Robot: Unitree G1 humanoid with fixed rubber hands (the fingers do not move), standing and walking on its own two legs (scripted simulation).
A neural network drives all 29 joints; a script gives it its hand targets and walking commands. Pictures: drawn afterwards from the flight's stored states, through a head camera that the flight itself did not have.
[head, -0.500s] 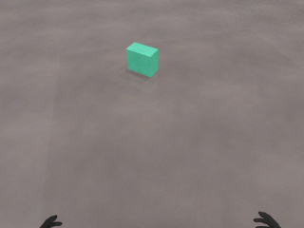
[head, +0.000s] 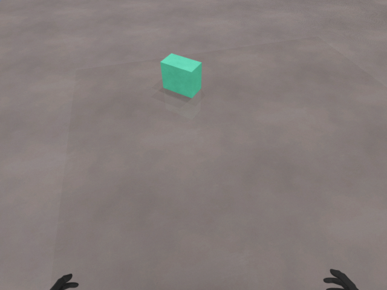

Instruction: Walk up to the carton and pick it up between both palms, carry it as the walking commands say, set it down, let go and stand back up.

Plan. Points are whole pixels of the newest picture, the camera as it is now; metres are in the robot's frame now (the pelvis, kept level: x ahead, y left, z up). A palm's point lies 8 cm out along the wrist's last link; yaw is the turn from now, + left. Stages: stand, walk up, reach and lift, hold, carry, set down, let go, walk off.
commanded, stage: stand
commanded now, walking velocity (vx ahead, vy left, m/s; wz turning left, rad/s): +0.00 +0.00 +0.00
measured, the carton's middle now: (181, 75) +1.78 +0.09 -0.66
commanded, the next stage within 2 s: walk up in 0.24 s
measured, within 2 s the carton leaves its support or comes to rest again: neither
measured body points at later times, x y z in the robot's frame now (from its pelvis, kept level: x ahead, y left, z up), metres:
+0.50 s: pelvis +0.01 +0.00 +0.00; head +0.01 +0.00 +0.45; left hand +0.12 +0.31 -0.12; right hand +0.09 -0.32 -0.12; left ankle +0.00 +0.12 -0.75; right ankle -0.02 -0.13 -0.72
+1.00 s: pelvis +0.19 +0.04 -0.03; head +0.23 +0.05 +0.42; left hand +0.06 +0.28 -0.17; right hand +0.38 -0.18 -0.14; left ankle +0.27 +0.15 -0.75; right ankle +0.02 -0.12 -0.70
